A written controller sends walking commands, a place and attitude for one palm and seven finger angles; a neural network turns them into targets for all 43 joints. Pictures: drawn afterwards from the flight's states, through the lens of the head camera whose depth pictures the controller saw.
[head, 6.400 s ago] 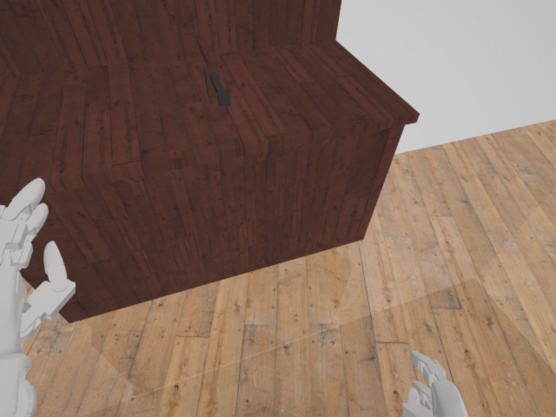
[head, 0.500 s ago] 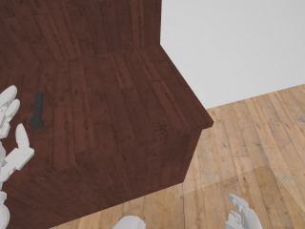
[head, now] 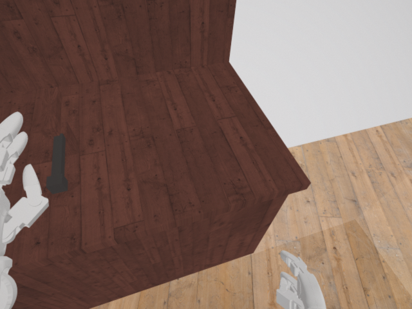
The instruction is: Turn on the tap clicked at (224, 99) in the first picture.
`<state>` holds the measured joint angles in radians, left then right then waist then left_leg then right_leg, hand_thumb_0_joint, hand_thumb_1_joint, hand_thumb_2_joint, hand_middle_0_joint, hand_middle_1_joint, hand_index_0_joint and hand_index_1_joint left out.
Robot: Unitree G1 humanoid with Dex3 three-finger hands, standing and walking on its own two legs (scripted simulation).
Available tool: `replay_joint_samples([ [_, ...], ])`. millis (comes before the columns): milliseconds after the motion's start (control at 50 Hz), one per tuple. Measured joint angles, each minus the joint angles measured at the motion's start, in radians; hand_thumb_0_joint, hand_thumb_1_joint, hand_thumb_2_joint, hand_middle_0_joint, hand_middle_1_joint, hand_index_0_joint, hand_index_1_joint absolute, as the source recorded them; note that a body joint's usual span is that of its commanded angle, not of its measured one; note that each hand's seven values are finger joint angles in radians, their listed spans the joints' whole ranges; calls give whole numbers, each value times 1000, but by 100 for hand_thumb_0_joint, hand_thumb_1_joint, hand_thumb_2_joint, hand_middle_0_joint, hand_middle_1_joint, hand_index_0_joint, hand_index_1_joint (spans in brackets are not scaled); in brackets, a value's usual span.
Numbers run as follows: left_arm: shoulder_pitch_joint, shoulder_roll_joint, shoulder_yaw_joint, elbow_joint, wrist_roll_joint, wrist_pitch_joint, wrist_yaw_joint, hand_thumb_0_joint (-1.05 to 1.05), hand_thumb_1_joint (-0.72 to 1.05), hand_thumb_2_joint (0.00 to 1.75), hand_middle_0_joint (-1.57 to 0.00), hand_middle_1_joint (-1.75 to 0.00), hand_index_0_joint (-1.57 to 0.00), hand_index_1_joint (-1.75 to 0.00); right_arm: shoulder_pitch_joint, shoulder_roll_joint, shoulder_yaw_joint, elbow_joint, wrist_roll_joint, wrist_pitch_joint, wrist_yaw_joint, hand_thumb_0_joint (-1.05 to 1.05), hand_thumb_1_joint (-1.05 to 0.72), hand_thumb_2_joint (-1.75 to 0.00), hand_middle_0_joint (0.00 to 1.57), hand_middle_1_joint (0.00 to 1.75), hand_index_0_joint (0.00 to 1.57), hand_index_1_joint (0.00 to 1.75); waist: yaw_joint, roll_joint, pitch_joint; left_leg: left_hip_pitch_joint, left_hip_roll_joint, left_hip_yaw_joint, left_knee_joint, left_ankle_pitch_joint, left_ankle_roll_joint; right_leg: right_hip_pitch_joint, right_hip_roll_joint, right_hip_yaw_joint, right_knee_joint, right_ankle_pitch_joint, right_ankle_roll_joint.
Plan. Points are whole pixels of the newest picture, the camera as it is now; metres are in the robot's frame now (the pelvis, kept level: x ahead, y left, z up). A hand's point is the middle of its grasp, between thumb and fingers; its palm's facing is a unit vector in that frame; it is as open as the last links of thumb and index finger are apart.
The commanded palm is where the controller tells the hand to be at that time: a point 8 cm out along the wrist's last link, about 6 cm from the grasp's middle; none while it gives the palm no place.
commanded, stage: come to a stop and stand still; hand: left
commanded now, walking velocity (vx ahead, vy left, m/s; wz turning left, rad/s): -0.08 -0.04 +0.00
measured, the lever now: (57, 183) +0.32 +0.32 +0.04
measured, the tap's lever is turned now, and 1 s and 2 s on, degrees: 0 0 0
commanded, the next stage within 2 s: look again from close up in 0.94 s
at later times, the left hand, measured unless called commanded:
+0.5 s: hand (30, 231) +0.19 +0.26 +0.14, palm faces +0.21 -0.90 -0.37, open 7.5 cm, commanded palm +0.14 +0.31 +0.18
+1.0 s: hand out of the picture +0.18 +0.33 +0.16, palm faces +0.42 -0.83 -0.35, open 7.5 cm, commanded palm +0.12 +0.35 +0.18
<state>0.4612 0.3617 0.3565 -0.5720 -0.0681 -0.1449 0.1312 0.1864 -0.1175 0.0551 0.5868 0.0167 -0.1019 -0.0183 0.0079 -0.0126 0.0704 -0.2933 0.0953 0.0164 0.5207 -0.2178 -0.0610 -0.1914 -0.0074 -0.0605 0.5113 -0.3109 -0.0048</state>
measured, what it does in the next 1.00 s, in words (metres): shifts its weight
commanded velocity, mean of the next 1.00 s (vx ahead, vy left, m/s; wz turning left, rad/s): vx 0.00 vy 0.00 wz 0.00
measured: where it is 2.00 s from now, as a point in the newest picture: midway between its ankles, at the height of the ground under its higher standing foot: outside the picture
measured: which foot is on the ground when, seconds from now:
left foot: down 0.00-1.00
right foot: down 0.00-1.00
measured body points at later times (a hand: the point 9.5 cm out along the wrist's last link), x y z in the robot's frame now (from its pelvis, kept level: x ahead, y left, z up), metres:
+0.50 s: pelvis -0.04 +0.04 +0.00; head -0.01 +0.07 +0.45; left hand +0.17 +0.30 +0.16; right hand +0.12 -0.22 -0.05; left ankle +0.03 +0.15 -0.73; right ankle -0.03 -0.11 -0.73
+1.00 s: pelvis -0.03 +0.06 +0.00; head -0.01 +0.10 +0.45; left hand +0.15 +0.37 +0.18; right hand +0.16 -0.14 -0.06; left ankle +0.03 +0.16 -0.73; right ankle -0.02 -0.11 -0.73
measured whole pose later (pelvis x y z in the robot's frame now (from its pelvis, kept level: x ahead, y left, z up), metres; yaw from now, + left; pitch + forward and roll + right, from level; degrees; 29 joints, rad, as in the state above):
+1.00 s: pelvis -0.03 +0.06 +0.00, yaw +1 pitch -2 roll -2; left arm 0.37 0.37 0.37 -0.47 -0.02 -0.22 0.10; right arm 0.18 -0.16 0.03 0.59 0.01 -0.18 -0.01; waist 0.04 -0.04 0.10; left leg -0.31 0.02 0.03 0.51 -0.17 0.04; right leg -0.15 -0.02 0.04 0.39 -0.21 0.05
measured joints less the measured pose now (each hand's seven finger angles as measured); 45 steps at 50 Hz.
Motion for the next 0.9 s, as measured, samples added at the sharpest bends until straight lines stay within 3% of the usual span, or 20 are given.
replay_joint_samples([
  [160,12,30,10,21,-14,20,0,2,88,89,-22,-31,-21,-30,-21,-53,-23,4,1,23,-27,2,-90,-90,21,30,21,30,15,22,-13,16,13,2,-27,16,-3,23,15,2,-50,29,-1],
  [200,-130,97,41,123,39,-2,-51,2,88,89,-22,-31,-21,-30,-2,-68,-61,12,-19,-13,-37,2,-90,-90,21,30,20,30,61,20,-7,-10,11,3,2,31,22,17,17,1,-56,41,-3],
  [240,-237,127,88,223,37,-24,-45,2,88,89,-22,-31,-21,-30,-12,-89,-72,22,-10,-17,-28,2,-90,-90,20,30,20,30,74,6,6,-1,2,15,-15,46,39,4,9,13,-43,47,-5],
  [300,-267,83,108,266,19,-22,-26,2,89,89,-22,-31,-21,-30,-19,-125,-91,2,-1,-25,-10,2,-90,-90,20,30,20,30,52,11,17,15,-3,36,-40,39,20,-8,0,31,-27,51,12],
  [380,-124,-22,-8,170,20,-19,-33,2,89,90,-21,-30,-20,-30,-16,-143,-107,-28,7,-32,4,2,-90,-90,20,30,20,30,10,19,20,13,-10,58,-23,40,41,-4,-9,54,-40,70,33],
  [460,13,-14,-80,90,30,-37,-60,2,89,89,-21,-30,-21,-30,9,-116,-92,-39,0,-25,-14,2,-90,-90,20,30,20,30,-20,-18,16,6,-23,64,-13,37,58,-5,-22,60,-43,78,43],
  [580,-48,79,31,86,36,-60,-35,2,88,89,-23,-31,-22,-30,58,-67,-62,-32,1,-35,-27,2,-90,-90,20,30,20,30,8,-47,46,-12,-42,49,-13,55,79,-16,-23,64,-32,43,15],
  [660,-117,66,90,89,37,-81,-13,2,88,89,-22,-31,-21,-30,58,-52,-39,2,-1,-56,-3,2,-90,-90,20,30,20,30,28,-28,53,-28,-50,32,16,48,88,-1,-23,63,-57,99,37],
  [700,-114,35,77,84,39,-87,-12,2,89,89,-21,-31,-21,-30,56,-46,-31,19,-4,-62,8,2,-90,-90,20,30,20,30,35,-16,37,-30,-49,31,23,40,92,8,-23,62,-74,99,49],
  [780,-100,-27,4,104,55,-83,-22,2,89,90,-21,-30,-20,-30,48,-38,-25,29,-5,-72,16,2,-90,-90,20,30,20,30,37,-5,11,-23,-62,31,8,42,100,15,-20,83,-80,75,35],
  [900,-95,-19,-19,148,61,-62,-33,2,89,89,-21,-31,-21,-30,8,-32,-18,21,-7,-70,13,2,-90,-90,21,30,21,30,27,-14,16,-17,-76,21,-4,50,106,27,-19,100,-97,96,46],
])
